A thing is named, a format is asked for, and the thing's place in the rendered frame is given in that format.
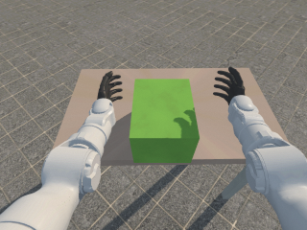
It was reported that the right robot hand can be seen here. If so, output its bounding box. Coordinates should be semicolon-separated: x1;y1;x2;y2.
213;66;246;105

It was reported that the robot left upper arm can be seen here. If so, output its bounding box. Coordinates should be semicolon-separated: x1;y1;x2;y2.
0;146;101;230

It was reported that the carton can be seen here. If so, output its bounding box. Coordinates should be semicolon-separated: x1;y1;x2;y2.
129;79;200;163

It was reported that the left robot forearm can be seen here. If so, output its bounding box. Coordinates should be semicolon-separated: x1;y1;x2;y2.
41;98;116;184

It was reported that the table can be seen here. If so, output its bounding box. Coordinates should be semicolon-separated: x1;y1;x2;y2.
52;67;289;199

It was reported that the robot right upper arm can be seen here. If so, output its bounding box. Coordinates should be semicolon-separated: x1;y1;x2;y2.
246;146;307;230

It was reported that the left robot hand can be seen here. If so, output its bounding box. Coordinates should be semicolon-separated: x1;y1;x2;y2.
97;71;123;103

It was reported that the right robot forearm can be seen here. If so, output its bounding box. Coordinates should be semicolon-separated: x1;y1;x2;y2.
227;95;307;163

